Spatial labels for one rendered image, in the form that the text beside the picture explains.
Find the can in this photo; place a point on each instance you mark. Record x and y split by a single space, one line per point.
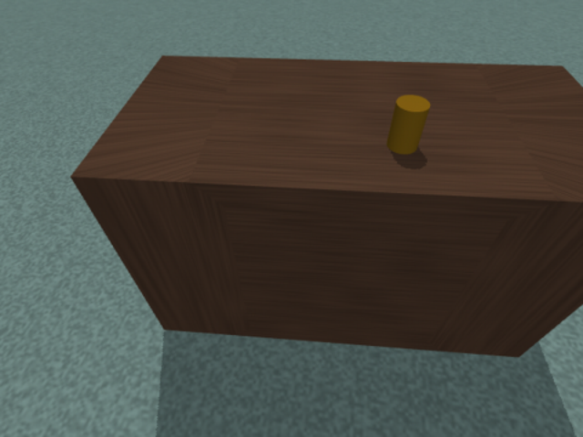
407 125

